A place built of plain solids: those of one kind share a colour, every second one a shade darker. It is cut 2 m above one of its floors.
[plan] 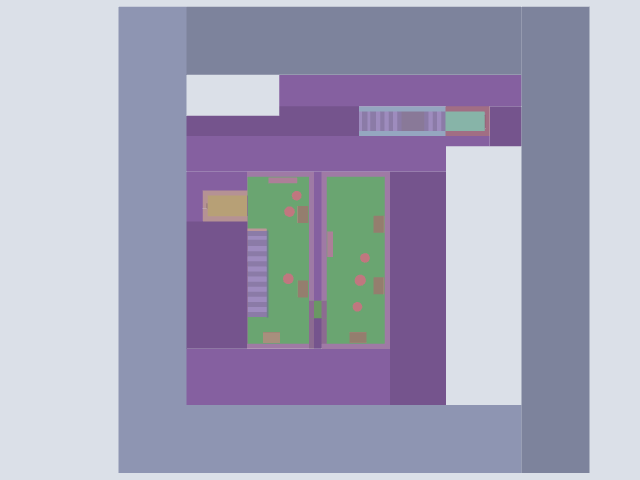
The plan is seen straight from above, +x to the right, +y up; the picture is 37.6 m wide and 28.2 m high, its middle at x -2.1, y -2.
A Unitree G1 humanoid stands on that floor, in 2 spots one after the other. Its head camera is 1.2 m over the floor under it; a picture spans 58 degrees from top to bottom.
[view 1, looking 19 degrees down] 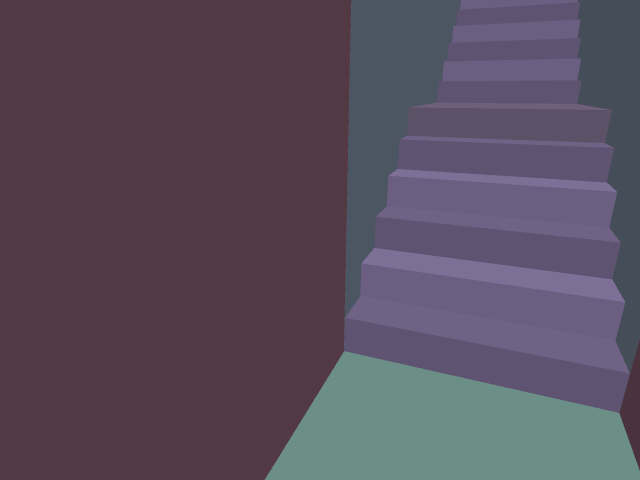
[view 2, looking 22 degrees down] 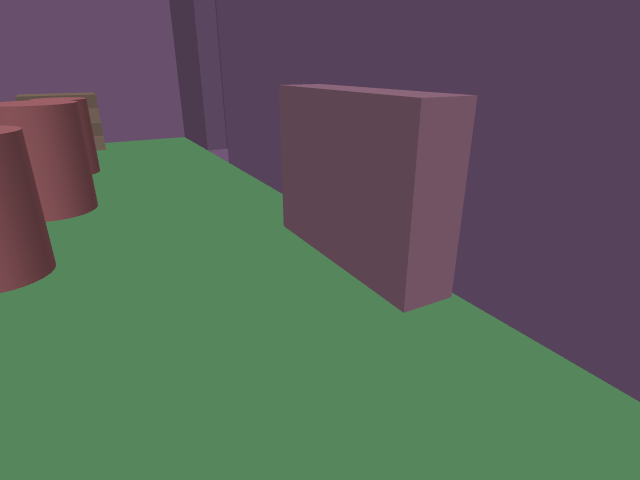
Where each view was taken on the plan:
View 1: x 7.00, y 4.98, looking -158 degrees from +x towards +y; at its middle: wall_lobby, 1.62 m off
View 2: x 0.00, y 0.00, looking -119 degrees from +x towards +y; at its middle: firewood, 2.96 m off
